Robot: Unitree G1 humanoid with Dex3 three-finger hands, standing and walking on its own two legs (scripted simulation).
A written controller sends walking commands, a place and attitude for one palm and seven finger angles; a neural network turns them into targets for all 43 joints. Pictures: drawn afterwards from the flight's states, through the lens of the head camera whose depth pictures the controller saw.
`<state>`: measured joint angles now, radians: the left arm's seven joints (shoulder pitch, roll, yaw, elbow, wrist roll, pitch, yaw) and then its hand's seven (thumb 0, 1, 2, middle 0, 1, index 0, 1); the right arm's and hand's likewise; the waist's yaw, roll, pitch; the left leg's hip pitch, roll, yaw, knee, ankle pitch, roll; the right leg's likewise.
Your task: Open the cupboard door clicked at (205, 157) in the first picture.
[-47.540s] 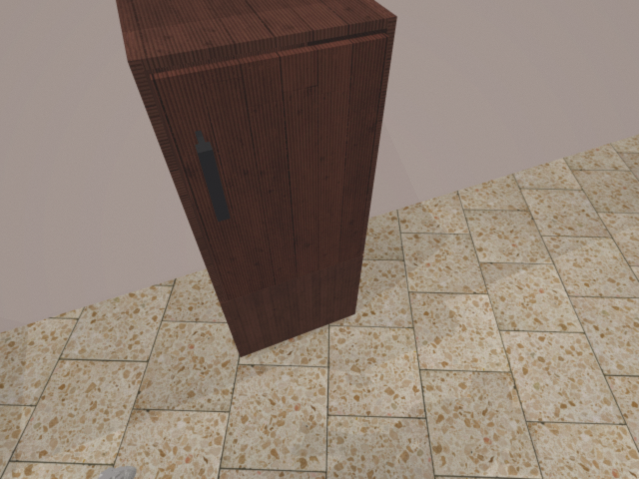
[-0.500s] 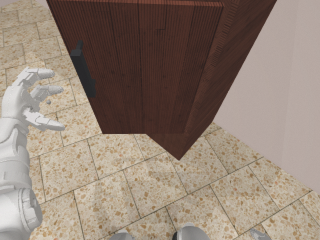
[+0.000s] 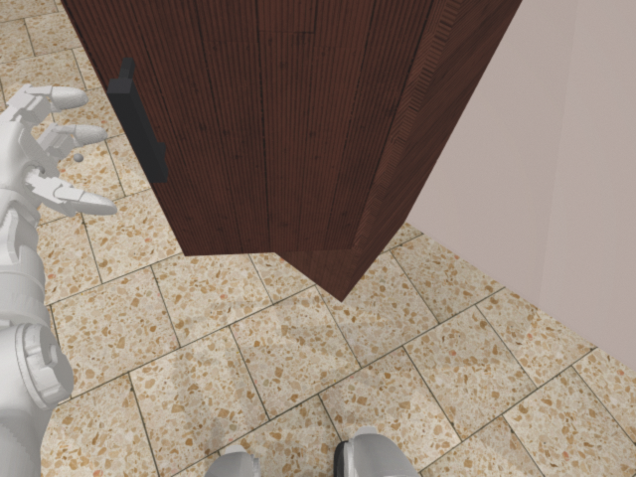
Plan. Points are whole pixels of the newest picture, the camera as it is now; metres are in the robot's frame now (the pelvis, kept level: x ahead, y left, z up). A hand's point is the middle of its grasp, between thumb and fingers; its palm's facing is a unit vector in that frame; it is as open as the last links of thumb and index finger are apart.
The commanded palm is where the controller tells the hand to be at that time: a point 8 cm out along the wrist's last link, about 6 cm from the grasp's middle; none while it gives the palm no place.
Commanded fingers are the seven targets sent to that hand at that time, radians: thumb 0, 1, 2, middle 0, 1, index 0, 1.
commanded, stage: move the hooked fingers beside the handle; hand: left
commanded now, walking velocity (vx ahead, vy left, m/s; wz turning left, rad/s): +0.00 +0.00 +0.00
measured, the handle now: (144, 125) +0.54 +0.20 +0.08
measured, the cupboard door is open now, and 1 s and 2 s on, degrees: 43 43 42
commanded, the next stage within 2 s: slide the fingers in behind the handle in 0.90 s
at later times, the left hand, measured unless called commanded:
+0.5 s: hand (82, 148) +0.49 +0.26 +0.09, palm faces +0.02 -1.00 +0.00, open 14.0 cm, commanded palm +0.46 +0.30 +0.08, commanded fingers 0.00 -0.50 0.30 -0.30 -1.20 -0.30 -1.20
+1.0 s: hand (94, 151) +0.48 +0.24 +0.09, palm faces +0.02 -1.00 -0.01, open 14.0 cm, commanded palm +0.46 +0.29 +0.08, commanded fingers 0.00 -0.50 0.30 -0.30 -1.20 -0.30 -1.20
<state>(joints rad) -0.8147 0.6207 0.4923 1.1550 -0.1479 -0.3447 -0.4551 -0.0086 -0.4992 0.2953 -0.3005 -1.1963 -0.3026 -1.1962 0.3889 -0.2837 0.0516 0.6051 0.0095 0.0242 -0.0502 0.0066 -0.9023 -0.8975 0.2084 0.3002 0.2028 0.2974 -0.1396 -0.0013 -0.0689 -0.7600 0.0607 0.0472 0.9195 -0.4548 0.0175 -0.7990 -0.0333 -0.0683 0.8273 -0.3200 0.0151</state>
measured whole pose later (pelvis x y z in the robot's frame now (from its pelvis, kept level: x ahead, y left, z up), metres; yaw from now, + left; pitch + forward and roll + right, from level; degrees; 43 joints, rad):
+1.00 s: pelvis +0.00 +0.00 +0.00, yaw +0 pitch +18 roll -3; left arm -0.82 0.60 0.48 1.12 -0.14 -0.35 -0.42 -0.01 -0.50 0.30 -0.30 -1.20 -0.30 -1.20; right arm 0.39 -0.28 0.05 0.58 0.00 0.07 -0.03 0.00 -0.90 -0.90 0.21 0.30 0.20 0.30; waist -0.14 0.01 -0.07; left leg -0.79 0.07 0.04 0.94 -0.47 0.01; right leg -0.83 -0.02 -0.07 0.85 -0.33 0.01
